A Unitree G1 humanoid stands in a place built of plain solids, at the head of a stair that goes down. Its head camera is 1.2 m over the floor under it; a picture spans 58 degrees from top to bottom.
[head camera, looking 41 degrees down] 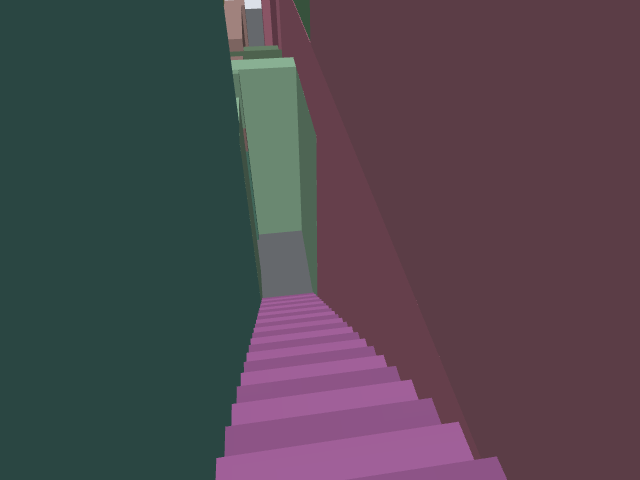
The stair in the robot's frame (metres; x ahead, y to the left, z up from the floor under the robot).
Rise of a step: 0.19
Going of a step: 0.20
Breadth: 1.09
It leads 8 degrees to the left of straight ahead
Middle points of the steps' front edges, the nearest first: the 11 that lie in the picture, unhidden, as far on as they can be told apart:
0.71 -0.08 -0.38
0.91 -0.05 -0.57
1.12 -0.02 -0.76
1.32 0.01 -0.95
1.52 0.04 -1.14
1.72 0.07 -1.33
1.92 0.10 -1.52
2.13 0.13 -1.71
2.33 0.16 -1.90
2.53 0.19 -2.09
2.73 0.22 -2.28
